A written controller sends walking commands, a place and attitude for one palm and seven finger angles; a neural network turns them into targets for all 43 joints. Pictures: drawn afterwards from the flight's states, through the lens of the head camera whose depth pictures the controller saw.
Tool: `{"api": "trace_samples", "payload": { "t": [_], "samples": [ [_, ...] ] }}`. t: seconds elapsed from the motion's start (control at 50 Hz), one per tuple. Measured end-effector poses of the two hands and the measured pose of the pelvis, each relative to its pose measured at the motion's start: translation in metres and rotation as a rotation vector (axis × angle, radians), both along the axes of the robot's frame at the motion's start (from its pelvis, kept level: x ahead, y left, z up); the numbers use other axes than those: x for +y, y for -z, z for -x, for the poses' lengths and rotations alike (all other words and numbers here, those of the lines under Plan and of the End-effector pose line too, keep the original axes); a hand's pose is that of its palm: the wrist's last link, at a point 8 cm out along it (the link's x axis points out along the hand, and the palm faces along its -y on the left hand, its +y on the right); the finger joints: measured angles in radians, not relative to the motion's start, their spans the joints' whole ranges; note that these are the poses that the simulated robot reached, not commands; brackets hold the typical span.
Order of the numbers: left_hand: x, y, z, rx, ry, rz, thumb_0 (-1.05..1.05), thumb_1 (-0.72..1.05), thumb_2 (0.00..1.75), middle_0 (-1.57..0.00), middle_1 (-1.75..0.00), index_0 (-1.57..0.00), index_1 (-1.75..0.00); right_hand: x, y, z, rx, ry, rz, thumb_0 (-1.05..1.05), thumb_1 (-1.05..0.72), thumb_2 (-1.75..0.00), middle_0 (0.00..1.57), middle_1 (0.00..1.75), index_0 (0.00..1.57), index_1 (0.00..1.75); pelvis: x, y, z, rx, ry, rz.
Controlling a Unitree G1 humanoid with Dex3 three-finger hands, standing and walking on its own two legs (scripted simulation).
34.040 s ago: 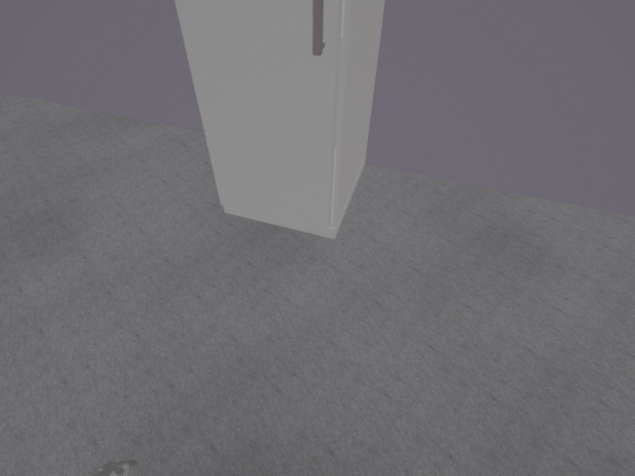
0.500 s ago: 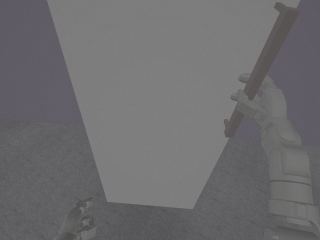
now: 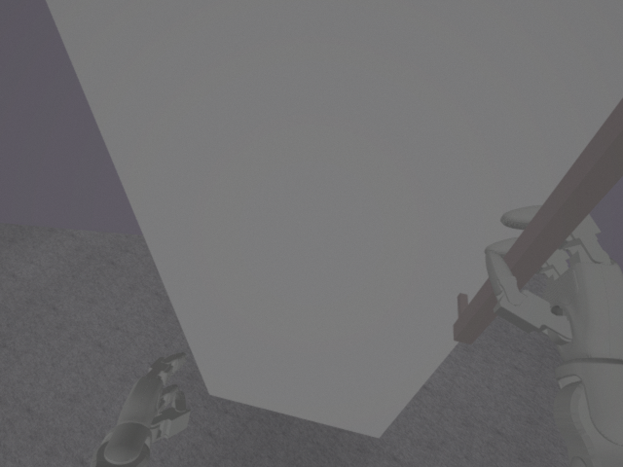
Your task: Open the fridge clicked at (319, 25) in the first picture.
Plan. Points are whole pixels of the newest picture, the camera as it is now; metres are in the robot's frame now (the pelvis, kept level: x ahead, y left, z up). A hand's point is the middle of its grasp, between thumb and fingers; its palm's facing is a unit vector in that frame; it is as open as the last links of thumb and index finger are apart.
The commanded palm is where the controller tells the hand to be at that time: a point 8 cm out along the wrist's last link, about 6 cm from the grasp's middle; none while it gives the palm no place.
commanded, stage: walk backward, drawing the door open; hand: right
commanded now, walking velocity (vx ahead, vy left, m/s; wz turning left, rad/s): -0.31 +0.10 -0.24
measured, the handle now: (526, 234) +0.31 -0.18 +0.22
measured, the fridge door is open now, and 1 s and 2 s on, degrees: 9 35 66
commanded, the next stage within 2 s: none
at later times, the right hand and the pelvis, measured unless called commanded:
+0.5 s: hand (493, 327) +0.22 -0.14 +0.18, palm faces +0.46 +0.83 -0.31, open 7.0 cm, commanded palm +0.17 -0.17 +0.19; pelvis -0.02 +0.09 -0.03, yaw -9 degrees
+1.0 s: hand out of the picture +0.10 -0.05 +0.18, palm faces +0.65 +0.72 -0.23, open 6.8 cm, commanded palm +0.04 -0.07 +0.19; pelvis -0.10 +0.25 -0.02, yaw -23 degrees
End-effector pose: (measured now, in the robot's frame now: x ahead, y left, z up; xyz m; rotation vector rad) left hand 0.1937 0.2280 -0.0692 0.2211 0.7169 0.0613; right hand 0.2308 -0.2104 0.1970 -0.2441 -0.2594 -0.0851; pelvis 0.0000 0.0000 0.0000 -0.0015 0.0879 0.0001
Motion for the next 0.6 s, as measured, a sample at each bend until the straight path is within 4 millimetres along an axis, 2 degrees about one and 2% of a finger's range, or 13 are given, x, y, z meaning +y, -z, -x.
{"api": "trace_samples", "payload": {
  "t": [0.12,0.2,0.26,0.3,0.34,0.38,0.44,0.52,0.6],
  "samples": [
    [-0.002,0.003,0.000,0.050,0.000,0.030,0.01,0.90,0.90,-0.20,-0.29,-0.20,-0.30,0.003,-0.001,0.002,0.006,0.068,0.014,-0.04,-0.56,-0.79,0.44,1.39,0.31,1.35,0.004,-0.011,-0.006,-0.034,0.007,0.001],
    [-0.003,0.017,0.006,0.072,0.000,0.100,0.01,0.90,0.90,-0.20,-0.29,-0.20,-0.30,0.008,-0.003,0.003,0.021,0.154,0.051,-0.05,-0.57,-0.81,0.45,1.39,0.28,1.37,0.018,-0.010,-0.011,-0.082,0.010,0.024],
    [0.001,0.036,0.005,0.065,0.006,0.142,0.01,0.90,0.90,-0.20,-0.29,-0.20,-0.30,0.011,-0.002,0.006,-0.001,0.215,0.092,-0.07,-0.57,-0.81,0.46,1.40,0.25,1.38,0.035,0.005,-0.020,-0.135,0.048,0.064],
    [0.007,0.054,-0.002,0.044,0.027,0.143,0.01,0.90,0.90,-0.20,-0.29,-0.20,-0.30,0.014,0.001,0.010,-0.049,0.254,0.130,-0.10,-0.56,-0.81,0.46,1.40,0.22,1.37,0.047,0.024,-0.029,-0.154,0.095,0.084],
    [0.014,0.069,-0.010,0.035,0.049,0.117,0.01,0.90,0.90,-0.20,-0.30,-0.20,-0.30,0.017,0.004,0.014,-0.085,0.285,0.148,-0.12,-0.57,-0.81,0.46,1.40,0.20,1.36,0.054,0.035,-0.026,-0.152,0.121,0.046],
    [0.023,0.075,-0.015,0.035,0.069,0.105,0.01,0.90,0.90,-0.20,-0.29,-0.20,-0.30,0.021,0.006,0.021,-0.113,0.309,0.160,-0.13,-0.57,-0.81,0.46,1.40,0.19,1.36,0.063,0.040,-0.015,-0.145,0.132,0.036],
    [0.039,0.070,-0.011,0.052,0.086,0.085,0.01,0.90,0.90,-0.20,-0.29,-0.20,-0.30,0.027,0.008,0.035,-0.140,0.332,0.158,-0.14,-0.57,-0.81,0.46,1.40,0.19,1.36,0.077,0.038,0.003,-0.146,0.147,0.050],
    [0.067,0.046,0.009,0.059,0.070,0.036,0.01,0.90,0.90,-0.20,-0.29,-0.20,-0.30,0.037,0.009,0.056,-0.159,0.332,0.120,-0.12,-0.56,-0.83,0.46,1.40,0.21,1.37,0.098,0.028,0.019,-0.144,0.167,0.071],
    [0.096,0.028,0.027,-0.017,0.081,-0.044,0.01,0.90,0.90,-0.20,-0.29,-0.20,-0.30,0.049,0.012,0.078,-0.203,0.326,0.075,-0.10,-0.57,-0.83,0.46,1.40,0.23,1.38,0.112,0.029,0.037,-0.143,0.212,0.029]
  ]
}}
